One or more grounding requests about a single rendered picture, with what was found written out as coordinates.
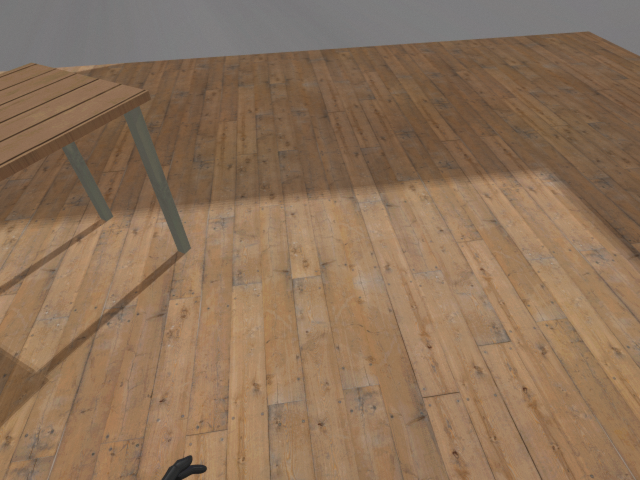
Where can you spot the robot left hand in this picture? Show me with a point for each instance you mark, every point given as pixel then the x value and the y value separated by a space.
pixel 183 468

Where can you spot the table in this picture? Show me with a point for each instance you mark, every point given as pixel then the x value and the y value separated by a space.
pixel 44 109

